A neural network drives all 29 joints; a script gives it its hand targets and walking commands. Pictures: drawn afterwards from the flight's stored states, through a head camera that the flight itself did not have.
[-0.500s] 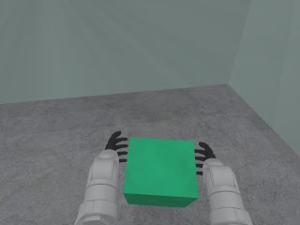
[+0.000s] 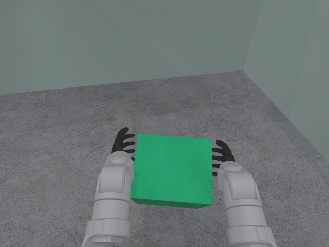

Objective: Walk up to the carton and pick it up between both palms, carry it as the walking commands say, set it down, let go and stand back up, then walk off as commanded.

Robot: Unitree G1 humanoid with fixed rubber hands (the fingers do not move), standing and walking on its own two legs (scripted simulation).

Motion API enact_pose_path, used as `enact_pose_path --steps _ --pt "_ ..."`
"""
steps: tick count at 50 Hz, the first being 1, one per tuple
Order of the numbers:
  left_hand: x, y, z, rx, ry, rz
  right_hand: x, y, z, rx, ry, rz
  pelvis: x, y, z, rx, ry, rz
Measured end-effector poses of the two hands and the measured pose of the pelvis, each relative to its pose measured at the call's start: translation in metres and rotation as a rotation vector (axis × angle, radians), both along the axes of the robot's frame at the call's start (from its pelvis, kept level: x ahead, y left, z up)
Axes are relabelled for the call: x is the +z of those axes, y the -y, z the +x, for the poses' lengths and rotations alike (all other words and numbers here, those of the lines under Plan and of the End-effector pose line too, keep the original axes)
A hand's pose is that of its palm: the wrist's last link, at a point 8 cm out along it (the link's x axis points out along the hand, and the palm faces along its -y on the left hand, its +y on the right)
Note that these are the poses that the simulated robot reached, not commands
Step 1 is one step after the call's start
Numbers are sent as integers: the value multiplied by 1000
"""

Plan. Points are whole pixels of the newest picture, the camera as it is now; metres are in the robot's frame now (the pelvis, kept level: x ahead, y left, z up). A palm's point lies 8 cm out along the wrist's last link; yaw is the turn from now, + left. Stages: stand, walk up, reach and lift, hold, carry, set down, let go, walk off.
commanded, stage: carry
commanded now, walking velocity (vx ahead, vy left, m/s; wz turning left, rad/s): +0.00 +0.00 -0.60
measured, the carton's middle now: (170, 175) +0.34 +0.01 -0.03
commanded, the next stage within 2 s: none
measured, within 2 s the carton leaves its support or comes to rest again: neither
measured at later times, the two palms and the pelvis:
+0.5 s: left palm (169, 142) +0.34 +0.02 +0.11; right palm (283, 182) +0.26 -0.23 +0.08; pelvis -0.01 -0.02 -0.01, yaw -16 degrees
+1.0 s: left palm (215, 153) +0.31 -0.09 +0.11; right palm out of the picture +0.17 -0.30 +0.09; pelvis -0.05 -0.02 -0.02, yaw -34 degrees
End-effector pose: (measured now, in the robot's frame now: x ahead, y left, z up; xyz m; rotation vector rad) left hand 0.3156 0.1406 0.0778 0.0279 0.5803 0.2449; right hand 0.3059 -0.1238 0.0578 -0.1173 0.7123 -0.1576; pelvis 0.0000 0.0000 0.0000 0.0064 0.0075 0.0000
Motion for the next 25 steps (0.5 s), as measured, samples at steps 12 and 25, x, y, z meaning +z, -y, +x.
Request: enact_pose_path --steps 12,25 --pt "20 50 13 -136 -3 -62 20 44 -29 -213 -5 38 -6 -1 -6 -96 -78 16" --pt "30 120 25 -205 -18 -74 27 103 -49 -418 -7 90 -14 19 -15 -278 -84 -27"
